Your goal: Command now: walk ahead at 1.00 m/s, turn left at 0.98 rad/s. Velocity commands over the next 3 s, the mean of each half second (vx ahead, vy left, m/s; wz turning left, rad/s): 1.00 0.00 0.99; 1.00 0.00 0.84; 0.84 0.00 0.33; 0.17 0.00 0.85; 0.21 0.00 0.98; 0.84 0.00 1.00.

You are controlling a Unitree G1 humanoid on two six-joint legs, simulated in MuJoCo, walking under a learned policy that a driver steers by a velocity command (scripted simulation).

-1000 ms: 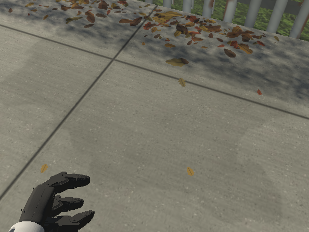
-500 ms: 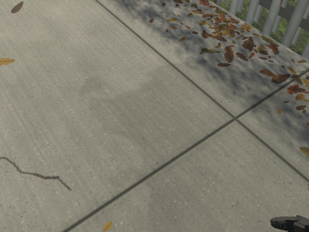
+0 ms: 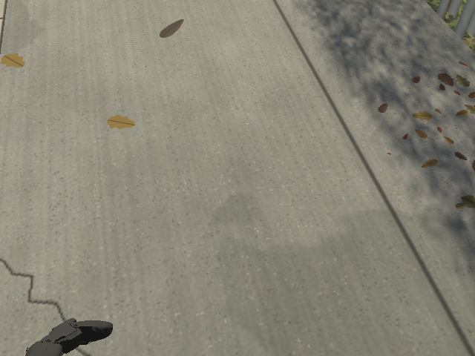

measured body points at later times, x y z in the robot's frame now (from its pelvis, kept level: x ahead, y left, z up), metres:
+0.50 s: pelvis +0.43 +0.06 -0.01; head +0.46 +0.06 +0.44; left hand +0.36 +0.32 -0.13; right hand +0.68 -0.12 -0.13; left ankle +0.47 +0.08 -0.71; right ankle +0.32 -0.15 -0.57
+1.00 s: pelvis +0.84 +0.25 +0.02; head +0.85 +0.27 +0.47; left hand +0.62 +0.45 -0.10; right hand +1.17 +0.23 -0.06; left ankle +0.75 +0.31 -0.62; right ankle +0.92 +0.14 -0.71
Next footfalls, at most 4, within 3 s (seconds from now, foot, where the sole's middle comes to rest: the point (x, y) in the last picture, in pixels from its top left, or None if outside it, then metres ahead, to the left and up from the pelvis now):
0.40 left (201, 339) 0.51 0.10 -0.75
0.80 right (175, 206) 0.95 0.17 -0.75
1.22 left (37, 203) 1.00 0.63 -0.75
1.62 right None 1.32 0.88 -0.75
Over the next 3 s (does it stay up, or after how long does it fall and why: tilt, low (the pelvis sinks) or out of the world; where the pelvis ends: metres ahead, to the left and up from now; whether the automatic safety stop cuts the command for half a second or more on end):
stays up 0.92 1.06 -0.02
